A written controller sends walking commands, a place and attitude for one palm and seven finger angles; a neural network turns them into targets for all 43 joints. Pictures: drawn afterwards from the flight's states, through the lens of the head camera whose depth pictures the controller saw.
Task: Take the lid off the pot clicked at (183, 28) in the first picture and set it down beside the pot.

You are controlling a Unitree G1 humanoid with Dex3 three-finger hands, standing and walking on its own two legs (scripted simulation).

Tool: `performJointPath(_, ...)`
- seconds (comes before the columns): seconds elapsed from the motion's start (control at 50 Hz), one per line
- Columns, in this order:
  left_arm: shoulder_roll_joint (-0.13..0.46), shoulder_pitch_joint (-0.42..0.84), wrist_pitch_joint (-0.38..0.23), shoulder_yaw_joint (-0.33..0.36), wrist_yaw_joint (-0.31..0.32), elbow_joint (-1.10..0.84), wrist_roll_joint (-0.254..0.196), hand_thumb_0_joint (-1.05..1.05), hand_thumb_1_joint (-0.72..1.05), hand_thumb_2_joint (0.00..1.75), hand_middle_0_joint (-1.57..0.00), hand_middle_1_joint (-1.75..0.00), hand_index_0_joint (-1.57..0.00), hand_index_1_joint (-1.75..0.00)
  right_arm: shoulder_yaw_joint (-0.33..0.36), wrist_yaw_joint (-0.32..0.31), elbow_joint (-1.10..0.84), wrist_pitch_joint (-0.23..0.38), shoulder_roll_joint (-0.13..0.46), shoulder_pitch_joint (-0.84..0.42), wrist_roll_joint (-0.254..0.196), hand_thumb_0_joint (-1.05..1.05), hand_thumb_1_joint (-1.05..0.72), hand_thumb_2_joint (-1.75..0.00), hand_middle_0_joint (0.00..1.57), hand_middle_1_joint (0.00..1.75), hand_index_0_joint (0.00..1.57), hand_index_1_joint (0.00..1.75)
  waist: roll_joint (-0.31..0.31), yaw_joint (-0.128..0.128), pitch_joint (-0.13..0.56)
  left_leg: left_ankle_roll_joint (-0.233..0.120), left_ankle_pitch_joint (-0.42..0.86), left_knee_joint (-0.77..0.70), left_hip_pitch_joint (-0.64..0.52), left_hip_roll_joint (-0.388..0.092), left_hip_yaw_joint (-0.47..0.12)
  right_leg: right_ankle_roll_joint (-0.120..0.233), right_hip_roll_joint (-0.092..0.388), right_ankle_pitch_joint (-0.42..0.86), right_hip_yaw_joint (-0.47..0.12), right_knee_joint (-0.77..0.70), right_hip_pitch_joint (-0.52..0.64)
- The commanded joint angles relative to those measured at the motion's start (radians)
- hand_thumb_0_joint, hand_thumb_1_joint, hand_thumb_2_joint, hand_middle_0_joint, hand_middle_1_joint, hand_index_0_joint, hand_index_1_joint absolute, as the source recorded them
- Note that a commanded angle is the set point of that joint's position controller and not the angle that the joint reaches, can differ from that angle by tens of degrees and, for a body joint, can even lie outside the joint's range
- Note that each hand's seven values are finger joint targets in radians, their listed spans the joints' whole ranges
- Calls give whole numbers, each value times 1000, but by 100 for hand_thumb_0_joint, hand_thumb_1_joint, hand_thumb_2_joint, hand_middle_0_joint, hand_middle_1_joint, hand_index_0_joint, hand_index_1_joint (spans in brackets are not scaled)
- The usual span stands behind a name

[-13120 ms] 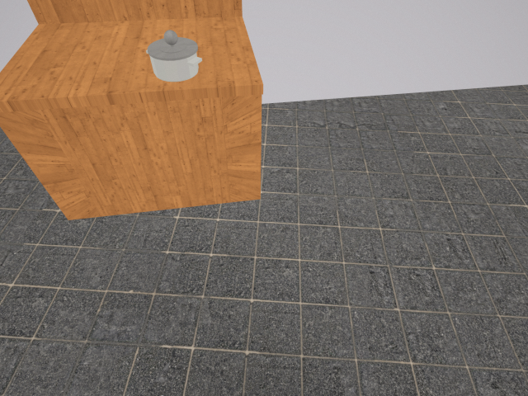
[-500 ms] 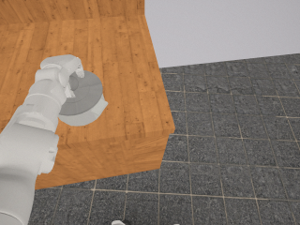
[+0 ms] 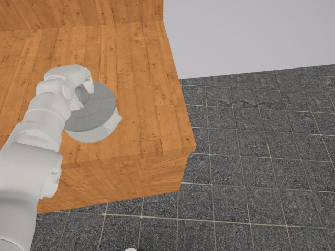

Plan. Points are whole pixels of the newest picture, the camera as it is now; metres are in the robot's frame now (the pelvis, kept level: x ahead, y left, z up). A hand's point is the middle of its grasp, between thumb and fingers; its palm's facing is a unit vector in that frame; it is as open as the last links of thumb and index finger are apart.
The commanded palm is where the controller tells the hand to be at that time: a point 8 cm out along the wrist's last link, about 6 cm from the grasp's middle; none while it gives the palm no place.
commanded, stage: close the fingers and squeeze the knob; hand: left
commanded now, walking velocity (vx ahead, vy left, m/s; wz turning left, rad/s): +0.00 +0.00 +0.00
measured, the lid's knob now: (80, 96) +0.52 +0.19 +0.03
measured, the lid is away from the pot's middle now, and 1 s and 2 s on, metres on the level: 0.00 0.00 0.01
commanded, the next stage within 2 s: lift the lid straight up in 0.84 s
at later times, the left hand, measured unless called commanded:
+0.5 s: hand (74, 97) +0.49 +0.19 +0.06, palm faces -0.42 -0.07 -0.90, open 7.8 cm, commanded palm +0.52 +0.19 +0.11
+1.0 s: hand (74, 97) +0.49 +0.19 +0.06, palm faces -0.42 -0.09 -0.90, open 7.8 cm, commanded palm +0.51 +0.19 +0.12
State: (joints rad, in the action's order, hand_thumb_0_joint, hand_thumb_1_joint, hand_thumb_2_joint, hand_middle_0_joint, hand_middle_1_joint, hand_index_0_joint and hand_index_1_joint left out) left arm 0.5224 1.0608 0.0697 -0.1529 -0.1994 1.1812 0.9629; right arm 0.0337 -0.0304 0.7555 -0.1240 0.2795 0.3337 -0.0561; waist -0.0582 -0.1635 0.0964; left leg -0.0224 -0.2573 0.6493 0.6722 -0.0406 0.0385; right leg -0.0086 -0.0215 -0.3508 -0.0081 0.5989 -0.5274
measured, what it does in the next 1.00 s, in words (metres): stands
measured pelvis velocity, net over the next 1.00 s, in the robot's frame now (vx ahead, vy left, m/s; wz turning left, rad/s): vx -0.01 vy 0.00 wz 0.00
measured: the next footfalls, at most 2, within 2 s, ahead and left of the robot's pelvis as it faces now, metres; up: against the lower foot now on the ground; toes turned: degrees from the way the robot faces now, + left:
none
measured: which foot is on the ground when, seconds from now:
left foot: down 0.00-1.00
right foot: down 0.00-1.00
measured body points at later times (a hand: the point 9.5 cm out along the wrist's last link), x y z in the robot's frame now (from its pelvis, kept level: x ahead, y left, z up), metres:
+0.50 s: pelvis -0.01 +0.00 +0.00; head +0.09 +0.00 +0.44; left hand +0.51 +0.19 +0.11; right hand -0.02 -0.27 -0.13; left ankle +0.02 +0.11 -0.72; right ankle -0.05 -0.13 -0.72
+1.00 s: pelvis -0.01 +0.00 +0.00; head +0.09 +0.00 +0.44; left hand +0.51 +0.20 +0.11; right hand -0.02 -0.27 -0.13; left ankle +0.02 +0.11 -0.72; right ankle -0.05 -0.13 -0.72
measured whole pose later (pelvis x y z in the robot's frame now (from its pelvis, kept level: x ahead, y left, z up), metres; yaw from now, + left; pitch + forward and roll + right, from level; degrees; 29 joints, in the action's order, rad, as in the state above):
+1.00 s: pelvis -0.01 +0.00 +0.00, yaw +0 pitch +16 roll -2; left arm 0.53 1.08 0.08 -0.15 -0.19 1.21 0.98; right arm 0.03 -0.03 0.75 -0.12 0.27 0.35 -0.06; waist -0.06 -0.18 0.10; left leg -0.03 -0.26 0.67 0.69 -0.04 0.04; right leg -0.01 -0.02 -0.35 -0.01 0.61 -0.55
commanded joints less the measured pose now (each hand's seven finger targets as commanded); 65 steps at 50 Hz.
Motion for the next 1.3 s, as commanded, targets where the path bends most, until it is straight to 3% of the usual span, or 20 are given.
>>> performJointPath(0.0, 265, 500, 10, 63, 53, -175, 19, 0, 35, 75, -67, -110, -67, -110, 48, -13, -45, 11, 175, 123, 5, 0, -90, -90, 20, 30, 20, 30, -1, -19, 410, -53, 349, 9, -452, 44, -8, 32, -44, 418, 45, -63, -26)
performJointPath(0.1, 261, 477, 11, 60, 61, -176, 37, 0, 42, 69, -72, -110, -72, -110, 47, -15, -58, 11, 166, 120, 5, 0, -90, -90, 20, 30, 20, 30, -36, -9, 461, -47, 387, 14, -492, 44, -17, 38, -47, 414, 48, -55, -31)
performJointPath(0.12, 226, 504, 16, 35, 60, -193, 32, 0, 43, 67, -73, -110, -73, -110, 47, -12, -55, 12, 163, 114, 5, 0, -90, -90, 20, 30, 20, 30, -49, -11, 446, -46, 393, 13, -501, 38, -20, 39, -46, 409, 53, -55, -42)
performJointPath(0.2, 256, 482, 24, 63, 63, -152, 28, 0, 50, 60, -77, -109, -77, -109, 47, -11, -54, 11, 170, 124, 6, 0, -90, -90, 20, 30, 20, 30, -6, -14, 435, -48, 373, 13, -484, 40, -21, 35, -49, 394, 53, -57, -44)
performJointPath(0.26, 192, 509, 34, 12, 58, -127, 21, 0, 44, 67, -76, -110, -71, -108, 47, -13, -49, 14, 169, 119, 3, 0, -90, -90, 20, 30, 20, 30, -1, -31, 400, -50, 342, 5, -469, 37, -20, 36, -47, 362, 54, -63, -73)
performJointPath(0.32, 235, 540, 39, 33, 57, -134, 28, 0, 44, 70, -76, -111, -69, -107, 46, -11, -41, 15, 175, 129, 4, 0, -90, -90, 20, 30, 20, 30, -26, -29, 412, -48, 320, 9, -476, 35, -23, 36, -47, 334, 54, -58, -81)
performJointPath(0.42, 212, 540, 28, 25, 47, -154, 25, 0, 47, 72, -78, -111, -69, -108, 48, -13, -44, 18, 169, 135, 10, 0, -90, -90, 20, 30, 20, 30, -36, -29, 448, -49, 349, 21, -494, 38, -24, 37, -48, 361, 52, -53, -73)
performJointPath(0.46, 224, 528, 21, 38, 45, -148, 22, 0, 49, 72, -79, -111, -70, -108, 48, -17, -46, 19, 169, 139, 9, 0, -90, -90, 20, 30, 20, 30, -2, -33, 454, -53, 359, 22, -484, 38, -25, 36, -49, 378, 50, -55, -61)
performJointPath(0.52, 196, 531, 31, 8, 41, -110, 16, 0, 52, 74, -81, -112, -71, -109, 46, -15, -38, 18, 171, 138, 7, 0, -90, -90, 20, 30, 20, 30, 4, -40, 392, -52, 301, 17, -445, 40, -19, 33, -50, 341, 55, -58, -78)
performJointPath(0.56, 224, 553, 20, 27, 42, -147, 20, 0, 54, 75, -82, -112, -72, -109, 47, -17, -39, 22, 172, 144, 8, 0, -90, -90, 20, 30, 20, 30, -30, -34, 433, -53, 329, 16, -470, 41, -21, 37, -49, 360, 50, -57, -70)
performJointPath(0.58, 282, 542, 17, 73, 44, -153, 23, 0, 55, 75, -83, -112, -72, -110, 46, -17, -40, 20, 175, 150, 10, 0, -90, -90, 20, 30, 20, 30, -36, -23, 443, -52, 333, 22, -469, 41, -23, 37, -48, 368, 49, -52, -53)
performJointPath(0.66, 192, 542, 15, 10, 39, -153, 20, 0, 59, 77, -85, -113, -74, -111, 49, -17, -38, 21, 168, 146, 7, 0, -90, -90, 20, 30, 20, 30, -30, -35, 421, -53, 338, 16, -478, 37, -22, 38, -51, 354, 54, -61, -83)
performJointPath(0.7, 256, 527, 14, 55, 48, -158, 32, 0, 61, 78, -86, -114, -75, -111, 49, -17, -42, 18, 173, 152, 10, 0, -90, -90, 20, 30, 20, 30, -30, -27, 446, -52, 331, 19, -481, 40, -25, 37, -54, 352, 51, -58, -69)
performJointPath(0.76, 235, 500, 13, 45, 43, -131, 21, 0, 64, 80, -87, -115, -76, -112, 47, -19, -44, 20, 168, 148, 9, 0, -90, -90, 20, 30, 20, 30, 6, -30, 436, -55, 340, 20, -454, 44, -18, 36, -51, 385, 49, -59, -44)
performJointPath(0.8, 291, 522, 14, 74, 46, -159, 22, 0, 66, 81, -89, -115, -77, -112, 45, -19, -45, 16, 175, 149, 8, 0, -90, -90, 20, 30, 20, 30, -4, -25, 436, -55, 318, 17, -437, 44, -13, 32, -49, 389, 44, -58, -28)
performJointPath(0.92, 220, 510, 21, 25, 50, -128, 30, 0, 69, 83, -90, -116, -79, -113, 47, -14, -43, 18, 168, 142, 6, 0, -90, -90, 20, 30, 20, 30, -46, -29, 399, -49, 328, 18, -467, 40, -20, 39, -54, 345, 56, -60, -82)
performJointPath(1.0, 294, 567, 12, 77, 58, -225, 32, 0, 69, 83, -90, -116, -79, -113, 49, -18, -53, 20, 169, 143, 8, 0, -90, -90, 20, 30, 20, 30, -52, -20, 492, -52, 364, 13, -516, 39, -25, 37, -52, 391, 47, -60, -34)
performJointPath(1.06, 277, 576, 8, 69, 55, -259, 26, 0, 69, 84, -91, -116, -79, -113, 49, -22, -57, 25, 161, 136, 7, 0, -90, -90, 20, 30, 20, 30, -53, -16, 527, -53, 417, 12, -549, 40, -29, 39, -52, 431, 48, -64, -12)
performJointPath(1.16, 265, 610, 19, 62, 57, -293, 17, 0, 70, 84, -91, -117, -80, -113, 52, -17, -49, 37, 159, 128, 4, 0, -90, -90, 20, 30, 20, 30, -91, -14, 508, -54, 453, -3, -599, 37, -33, 38, -52, 436, 49, -84, -23)
performJointPath(1.28, 223, 551, 42, 38, 42, -223, 6, 0, 70, 84, -91, -117, -80, -113, 50, -8, -45, 34, 165, 110, 2, 0, -90, -90, 20, 30, 20, 30, -36, -8, 429, -51, 419, -21, -567, 39, -30, 38, -48, 427, 56, -95, -6)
